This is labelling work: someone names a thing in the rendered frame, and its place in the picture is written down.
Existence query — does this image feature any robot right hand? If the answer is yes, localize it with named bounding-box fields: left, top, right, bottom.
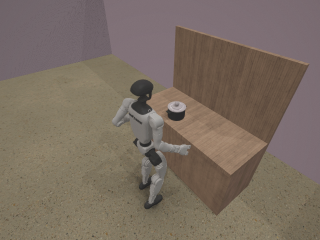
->
left=179, top=144, right=191, bottom=156

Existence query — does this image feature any left robot upper arm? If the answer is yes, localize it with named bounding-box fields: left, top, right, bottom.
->
left=112, top=98, right=135, bottom=127

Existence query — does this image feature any pot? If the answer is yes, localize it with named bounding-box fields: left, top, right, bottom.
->
left=166, top=106, right=187, bottom=121

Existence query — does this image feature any robot right thigh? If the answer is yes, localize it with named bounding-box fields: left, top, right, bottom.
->
left=148, top=149, right=167, bottom=185

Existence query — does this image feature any humanoid robot torso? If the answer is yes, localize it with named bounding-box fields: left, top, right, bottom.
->
left=128, top=100, right=157, bottom=158

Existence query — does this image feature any right robot upper arm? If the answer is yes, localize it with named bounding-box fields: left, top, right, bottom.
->
left=149, top=113, right=165, bottom=151

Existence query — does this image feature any left robot forearm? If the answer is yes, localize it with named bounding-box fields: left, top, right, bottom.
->
left=122, top=114, right=130, bottom=124

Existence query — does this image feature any table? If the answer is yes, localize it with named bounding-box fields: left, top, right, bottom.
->
left=146, top=25, right=309, bottom=216

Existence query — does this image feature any lid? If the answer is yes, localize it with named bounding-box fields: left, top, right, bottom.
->
left=167, top=101, right=186, bottom=113

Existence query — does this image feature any right robot forearm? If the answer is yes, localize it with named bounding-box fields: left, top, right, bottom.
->
left=159, top=142, right=181, bottom=153

